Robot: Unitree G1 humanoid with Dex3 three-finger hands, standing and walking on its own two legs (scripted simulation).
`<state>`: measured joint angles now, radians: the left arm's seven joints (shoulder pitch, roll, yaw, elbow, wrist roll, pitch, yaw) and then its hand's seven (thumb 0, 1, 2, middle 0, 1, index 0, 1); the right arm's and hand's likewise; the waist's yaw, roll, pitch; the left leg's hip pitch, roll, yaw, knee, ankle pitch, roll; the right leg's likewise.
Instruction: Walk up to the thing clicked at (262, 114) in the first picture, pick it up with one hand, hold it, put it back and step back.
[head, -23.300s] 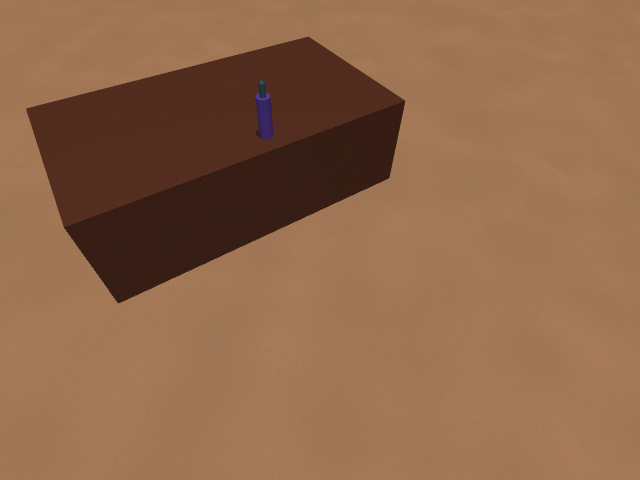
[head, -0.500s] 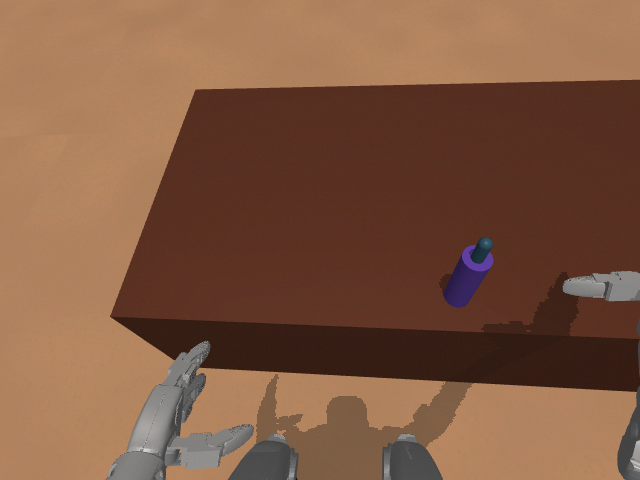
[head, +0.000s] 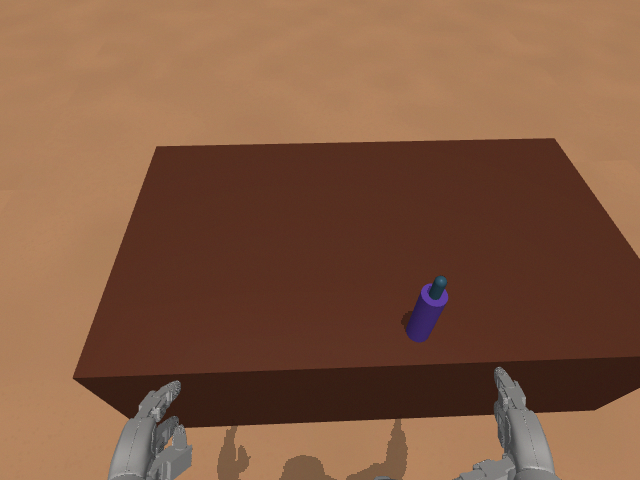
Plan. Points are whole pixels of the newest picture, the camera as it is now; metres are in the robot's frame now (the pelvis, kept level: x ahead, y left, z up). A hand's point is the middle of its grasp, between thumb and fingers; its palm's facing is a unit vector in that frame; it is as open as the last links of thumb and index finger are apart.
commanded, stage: home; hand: right
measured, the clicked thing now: (428, 307) +0.45 -0.21 -0.20
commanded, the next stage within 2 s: none
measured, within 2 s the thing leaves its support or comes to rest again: neither
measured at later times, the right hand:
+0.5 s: hand (456, 479) +0.14 -0.16 -0.06, palm faces +0.13 +0.96 -0.26, open 17.5 cm
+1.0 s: hand (468, 468) +0.16 -0.17 -0.06, palm faces +0.12 +0.95 -0.27, open 17.5 cm
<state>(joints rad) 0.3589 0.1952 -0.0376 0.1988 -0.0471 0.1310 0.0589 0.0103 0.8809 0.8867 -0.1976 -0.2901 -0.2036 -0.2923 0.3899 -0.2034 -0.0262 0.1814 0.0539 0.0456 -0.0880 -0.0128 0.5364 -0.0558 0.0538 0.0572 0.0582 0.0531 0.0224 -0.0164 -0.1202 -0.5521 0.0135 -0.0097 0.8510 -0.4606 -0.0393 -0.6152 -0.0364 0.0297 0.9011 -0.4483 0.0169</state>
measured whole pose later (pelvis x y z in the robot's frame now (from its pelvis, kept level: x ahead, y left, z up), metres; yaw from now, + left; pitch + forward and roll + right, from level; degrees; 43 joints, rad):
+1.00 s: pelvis -0.01 +0.01 -0.01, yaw -1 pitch +7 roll +2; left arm 0.27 0.21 -0.02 0.51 -0.02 -0.10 0.15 0.01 0.89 0.90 -0.20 -0.30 -0.21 -0.30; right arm 0.46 -0.20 0.01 0.03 0.02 0.22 -0.14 -0.01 0.54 -0.05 0.05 0.05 0.05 0.05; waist 0.02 -0.03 -0.09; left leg -0.55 0.00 0.00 0.90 -0.48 -0.03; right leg -0.61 -0.04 0.05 0.94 -0.45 0.03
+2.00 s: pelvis -0.01 +0.01 -0.01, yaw +0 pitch +7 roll +2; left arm 0.27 0.22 -0.02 0.51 -0.01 -0.12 0.16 0.01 0.89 0.90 -0.20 -0.30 -0.21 -0.30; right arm 0.46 -0.20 0.01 0.00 0.02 0.26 -0.13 -0.01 0.52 -0.06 0.05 0.06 0.06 0.05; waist 0.02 -0.03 -0.10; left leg -0.56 0.00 0.01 0.91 -0.48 -0.02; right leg -0.62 -0.05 0.05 0.95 -0.46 0.04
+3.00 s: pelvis -0.02 +0.00 +0.05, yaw -1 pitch -4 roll +0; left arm 0.13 0.32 0.00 1.12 0.01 -0.01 0.00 0.01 0.90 0.89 -0.20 -0.30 -0.21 -0.30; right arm 0.19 -0.32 0.00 1.10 -0.02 -0.02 -0.02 0.00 -0.90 -0.90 0.20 0.30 0.20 0.30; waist 0.00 -0.01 0.05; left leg -0.11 0.05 -0.01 0.41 -0.24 -0.04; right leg -0.16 -0.01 0.01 0.42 -0.20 0.01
